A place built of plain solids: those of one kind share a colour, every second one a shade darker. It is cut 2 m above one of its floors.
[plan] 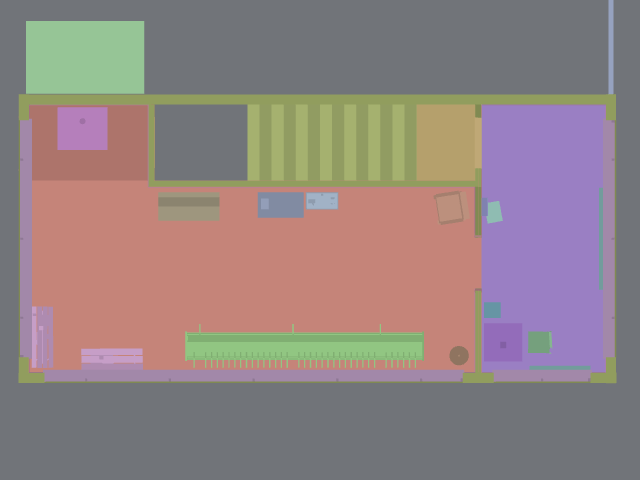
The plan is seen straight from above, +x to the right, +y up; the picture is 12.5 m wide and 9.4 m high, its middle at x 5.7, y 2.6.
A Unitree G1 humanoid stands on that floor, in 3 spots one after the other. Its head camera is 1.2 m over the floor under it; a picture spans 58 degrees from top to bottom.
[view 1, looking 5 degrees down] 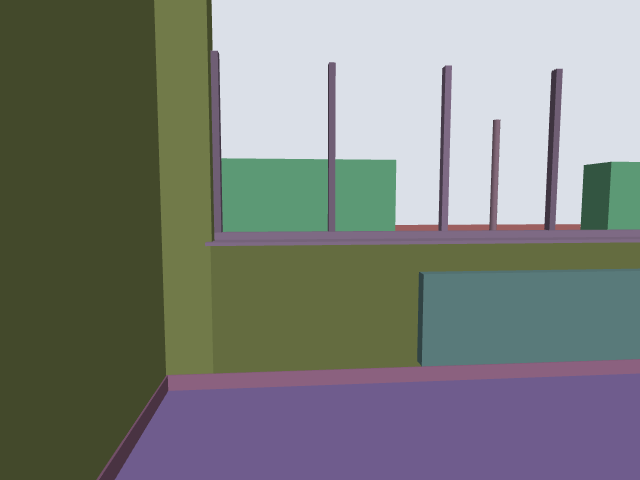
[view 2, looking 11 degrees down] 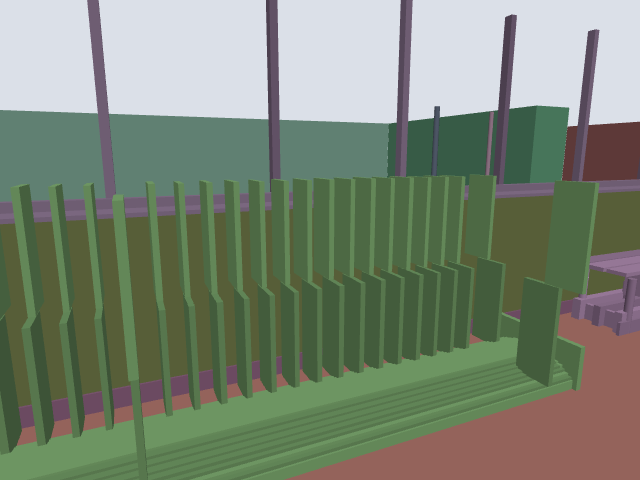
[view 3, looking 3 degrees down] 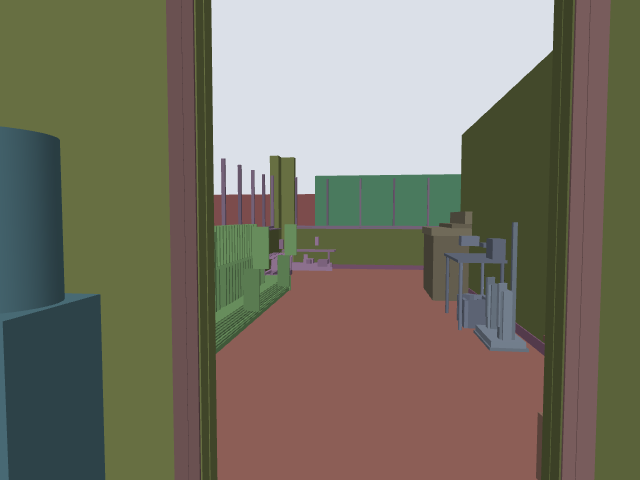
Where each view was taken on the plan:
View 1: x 8.54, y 4.50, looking -5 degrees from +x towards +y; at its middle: window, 2.85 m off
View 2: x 5.15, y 2.15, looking -114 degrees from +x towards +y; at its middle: lever_frame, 2.20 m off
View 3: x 10.05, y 2.15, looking -173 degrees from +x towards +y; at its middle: wall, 10.14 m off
